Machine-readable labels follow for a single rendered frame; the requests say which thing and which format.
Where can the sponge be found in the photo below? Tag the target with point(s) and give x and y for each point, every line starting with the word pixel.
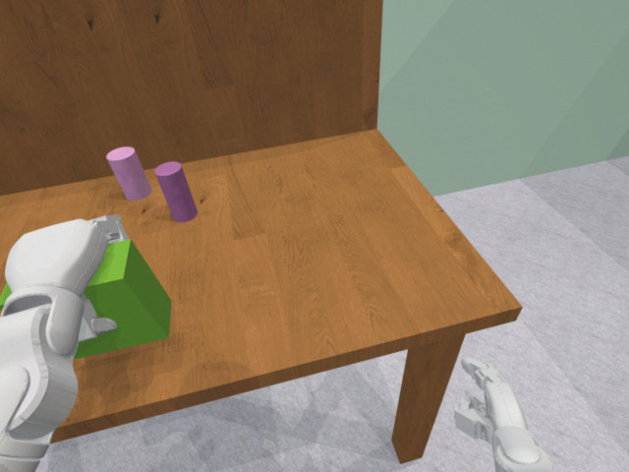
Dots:
pixel 125 290

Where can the left robot hand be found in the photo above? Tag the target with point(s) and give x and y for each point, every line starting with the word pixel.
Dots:
pixel 66 255

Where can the right robot forearm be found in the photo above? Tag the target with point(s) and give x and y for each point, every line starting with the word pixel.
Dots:
pixel 516 449

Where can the table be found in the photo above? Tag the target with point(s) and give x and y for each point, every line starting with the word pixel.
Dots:
pixel 315 246

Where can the left robot forearm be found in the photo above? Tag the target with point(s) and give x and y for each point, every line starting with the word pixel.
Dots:
pixel 39 338

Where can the right robot hand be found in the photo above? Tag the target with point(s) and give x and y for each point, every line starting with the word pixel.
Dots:
pixel 480 416

